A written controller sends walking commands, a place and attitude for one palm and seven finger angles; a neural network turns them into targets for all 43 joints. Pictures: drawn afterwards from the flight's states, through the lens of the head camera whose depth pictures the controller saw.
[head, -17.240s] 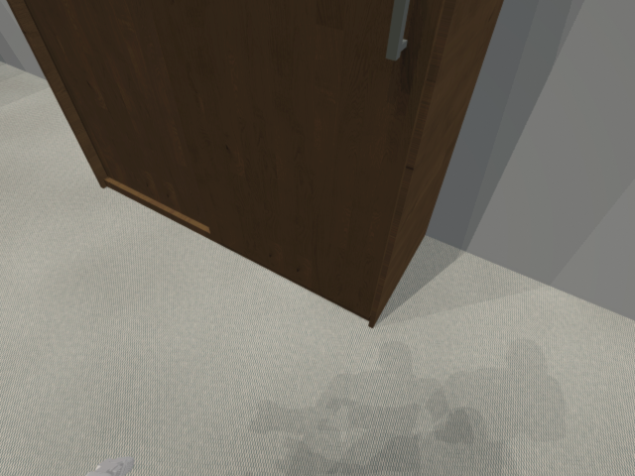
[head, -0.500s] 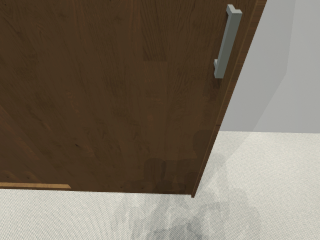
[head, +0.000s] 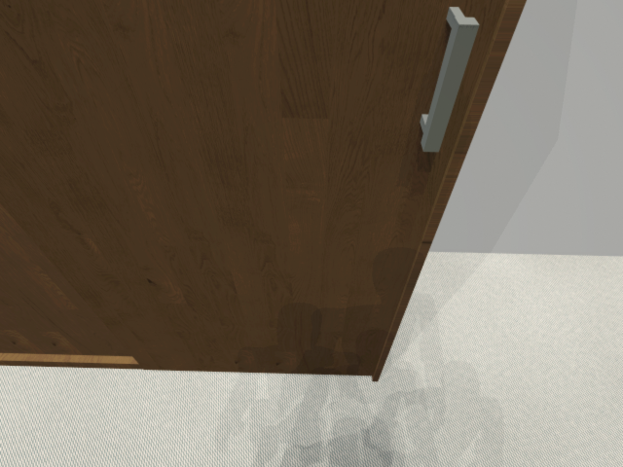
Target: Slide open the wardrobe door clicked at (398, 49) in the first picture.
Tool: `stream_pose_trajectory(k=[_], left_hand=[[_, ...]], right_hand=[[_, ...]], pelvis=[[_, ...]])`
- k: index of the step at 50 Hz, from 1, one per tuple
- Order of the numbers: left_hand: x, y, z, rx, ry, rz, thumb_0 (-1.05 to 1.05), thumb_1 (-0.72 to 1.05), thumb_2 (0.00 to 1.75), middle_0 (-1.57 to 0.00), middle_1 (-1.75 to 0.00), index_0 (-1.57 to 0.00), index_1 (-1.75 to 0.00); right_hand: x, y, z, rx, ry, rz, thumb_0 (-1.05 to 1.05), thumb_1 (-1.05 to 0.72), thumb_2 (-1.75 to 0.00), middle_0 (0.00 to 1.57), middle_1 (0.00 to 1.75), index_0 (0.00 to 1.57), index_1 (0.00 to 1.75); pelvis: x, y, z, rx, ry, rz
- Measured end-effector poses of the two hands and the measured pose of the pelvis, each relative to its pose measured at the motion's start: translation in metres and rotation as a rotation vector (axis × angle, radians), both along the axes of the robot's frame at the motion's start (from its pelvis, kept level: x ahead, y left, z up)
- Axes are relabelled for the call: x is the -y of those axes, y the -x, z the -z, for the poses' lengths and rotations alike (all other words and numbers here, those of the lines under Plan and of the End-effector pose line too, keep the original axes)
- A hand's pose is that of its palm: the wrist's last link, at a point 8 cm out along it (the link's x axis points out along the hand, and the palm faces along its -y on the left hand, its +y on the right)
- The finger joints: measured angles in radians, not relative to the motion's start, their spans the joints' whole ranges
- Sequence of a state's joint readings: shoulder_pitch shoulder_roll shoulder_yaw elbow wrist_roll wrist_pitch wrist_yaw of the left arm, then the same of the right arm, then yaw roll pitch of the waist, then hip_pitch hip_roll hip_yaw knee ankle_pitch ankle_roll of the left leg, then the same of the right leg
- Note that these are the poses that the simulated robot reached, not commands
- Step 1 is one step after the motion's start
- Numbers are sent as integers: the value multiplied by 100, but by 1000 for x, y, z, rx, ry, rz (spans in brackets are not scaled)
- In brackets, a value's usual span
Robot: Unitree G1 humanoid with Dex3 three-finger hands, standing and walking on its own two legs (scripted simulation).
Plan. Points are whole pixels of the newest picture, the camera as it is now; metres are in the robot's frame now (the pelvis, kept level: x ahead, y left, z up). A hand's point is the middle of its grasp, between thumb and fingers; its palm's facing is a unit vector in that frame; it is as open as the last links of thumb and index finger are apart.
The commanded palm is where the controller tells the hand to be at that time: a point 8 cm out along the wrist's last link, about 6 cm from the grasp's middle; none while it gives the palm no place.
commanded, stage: look again from close up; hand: right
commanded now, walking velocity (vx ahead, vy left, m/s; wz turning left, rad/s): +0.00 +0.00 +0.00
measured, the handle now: (442, 83) +0.48 -0.12 +0.26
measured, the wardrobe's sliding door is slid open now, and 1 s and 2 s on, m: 0.00 0.00 0.00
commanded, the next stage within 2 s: raise the hand with hooked fingers in 0.12 s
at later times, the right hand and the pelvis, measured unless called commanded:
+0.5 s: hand (484, 393) +0.21 -0.17 +0.05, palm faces +0.08 +0.99 -0.07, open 7.9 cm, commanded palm +0.11 -0.24 -0.01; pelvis -0.02 +0.02 -0.02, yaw -2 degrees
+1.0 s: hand (534, 394) +0.20 -0.21 +0.07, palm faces -0.06 +0.99 -0.10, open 10.7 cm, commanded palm +0.15 -0.27 +0.10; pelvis -0.02 +0.03 -0.02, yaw -3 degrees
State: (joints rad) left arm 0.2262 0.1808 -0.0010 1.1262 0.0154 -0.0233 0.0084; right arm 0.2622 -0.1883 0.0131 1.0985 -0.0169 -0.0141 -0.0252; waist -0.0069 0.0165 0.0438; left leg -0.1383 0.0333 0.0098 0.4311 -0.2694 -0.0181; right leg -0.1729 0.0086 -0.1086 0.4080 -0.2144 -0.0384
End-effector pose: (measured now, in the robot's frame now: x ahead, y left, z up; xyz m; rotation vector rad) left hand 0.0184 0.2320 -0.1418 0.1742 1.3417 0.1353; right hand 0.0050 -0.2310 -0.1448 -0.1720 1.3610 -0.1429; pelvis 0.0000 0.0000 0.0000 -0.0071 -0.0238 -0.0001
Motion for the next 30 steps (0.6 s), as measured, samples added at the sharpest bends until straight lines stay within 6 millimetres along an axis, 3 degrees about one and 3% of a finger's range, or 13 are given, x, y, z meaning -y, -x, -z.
stream_pose_trajectory(k=[12,13,15,19,21,23,26,30], left_hand=[[-7,-3,-1,11,-8,0,0,91,90,-20,-30,-20,-30],[-8,-7,-3,44,-11,-4,0,91,90,-20,-30,-20,-30],[-10,-20,-10,174,-39,21,1,91,90,-20,-30,-20,-30],[-15,-62,-23,439,-39,45,1,91,90,-20,-30,-20,-30],[-18,-86,-31,563,-35,52,1,91,90,-20,-30,-20,-30],[-22,-108,-41,667,-31,58,1,91,90,-21,-30,-20,-30],[-30,-134,-58,780,-32,83,1,91,90,-21,-30,-20,-30],[-43,-159,-78,870,-76,139,1,91,90,-21,-30,-20,-30]], right_hand=[[-5,-3,0,15,4,-3,0,-90,-90,20,30,20,30],[-4,-13,-5,72,-3,57,0,-90,-90,20,30,20,30],[5,-56,-39,367,25,120,1,-90,-89,20,30,21,30],[9,-137,-136,950,73,106,1,-86,-88,20,32,21,33],[6,-164,-179,1196,56,46,1,-84,-87,20,34,20,34],[-1,-176,-200,1371,10,-35,1,-80,-85,20,36,21,37],[-9,-171,-190,1421,-90,-172,0,-74,-83,20,40,21,40],[-4,-132,-137,1205,-194,-164,0,-65,-79,21,46,22,46]], pelvis=[[-5,0,0,-1,-6,2],[-5,1,1,-1,-8,9],[-6,3,3,8,3,19],[-9,7,7,7,6,51],[-11,10,11,-11,3,52],[-15,14,17,-43,3,44],[-23,21,26,-67,6,34],[-32,24,36,-90,4,37]])
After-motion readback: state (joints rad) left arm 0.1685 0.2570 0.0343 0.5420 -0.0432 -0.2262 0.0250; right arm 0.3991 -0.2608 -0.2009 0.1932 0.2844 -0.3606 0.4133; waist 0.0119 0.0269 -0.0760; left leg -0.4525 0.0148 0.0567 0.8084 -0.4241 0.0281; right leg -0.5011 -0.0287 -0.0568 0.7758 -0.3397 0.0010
